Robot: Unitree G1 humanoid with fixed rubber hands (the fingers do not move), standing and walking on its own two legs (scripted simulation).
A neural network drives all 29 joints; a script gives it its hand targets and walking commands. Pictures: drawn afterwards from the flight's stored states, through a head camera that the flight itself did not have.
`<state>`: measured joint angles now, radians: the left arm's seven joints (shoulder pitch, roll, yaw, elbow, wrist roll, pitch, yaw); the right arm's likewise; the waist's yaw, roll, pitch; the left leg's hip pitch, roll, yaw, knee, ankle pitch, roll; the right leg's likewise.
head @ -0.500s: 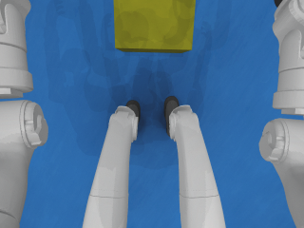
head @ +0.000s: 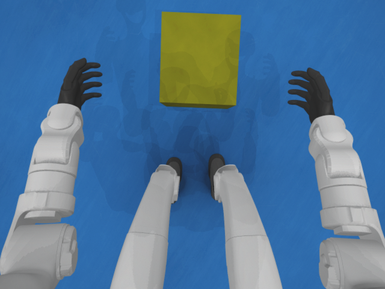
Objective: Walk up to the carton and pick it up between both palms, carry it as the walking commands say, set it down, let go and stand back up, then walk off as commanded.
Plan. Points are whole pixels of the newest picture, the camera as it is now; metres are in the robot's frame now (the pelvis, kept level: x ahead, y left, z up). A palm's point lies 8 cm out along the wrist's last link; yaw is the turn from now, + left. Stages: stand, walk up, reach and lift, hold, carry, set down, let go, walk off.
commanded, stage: let go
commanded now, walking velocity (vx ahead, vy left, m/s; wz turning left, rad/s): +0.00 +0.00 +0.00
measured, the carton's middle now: (198, 66) +0.57 +0.00 -0.60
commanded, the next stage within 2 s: stand in 0.98 s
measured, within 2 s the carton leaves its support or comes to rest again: neither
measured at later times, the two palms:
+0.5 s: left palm (43, 206) +0.23 +0.23 -0.03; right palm (351, 208) +0.24 -0.22 -0.03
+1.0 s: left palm (31, 192) +0.26 +0.23 -0.01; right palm (362, 204) +0.25 -0.22 -0.01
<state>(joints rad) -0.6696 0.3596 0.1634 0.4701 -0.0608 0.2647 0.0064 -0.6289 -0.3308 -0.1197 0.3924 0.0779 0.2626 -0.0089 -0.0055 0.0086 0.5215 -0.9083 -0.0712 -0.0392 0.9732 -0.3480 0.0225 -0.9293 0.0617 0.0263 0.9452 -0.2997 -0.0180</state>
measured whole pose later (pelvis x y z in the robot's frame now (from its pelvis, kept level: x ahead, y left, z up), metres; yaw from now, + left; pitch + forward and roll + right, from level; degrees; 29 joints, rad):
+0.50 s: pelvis +0.06 +0.00 +0.06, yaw +1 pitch +0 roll +0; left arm 0.11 0.19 0.09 0.48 0.03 0.10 -0.07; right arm 0.13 -0.17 -0.04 0.43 -0.05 0.11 0.04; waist 0.00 0.00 0.18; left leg -0.31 -0.06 -0.07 0.61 -0.31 0.02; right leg -0.32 0.06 0.02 0.59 -0.27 -0.03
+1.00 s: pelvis +0.10 +0.00 +0.07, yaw +1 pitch -4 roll -1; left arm 0.21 0.19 0.05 0.49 0.02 0.11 -0.05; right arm 0.25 -0.18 -0.05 0.42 -0.03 0.13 0.06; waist -0.01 0.02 0.12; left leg -0.09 -0.06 -0.07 0.49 -0.33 0.04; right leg -0.10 0.06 0.04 0.47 -0.29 -0.02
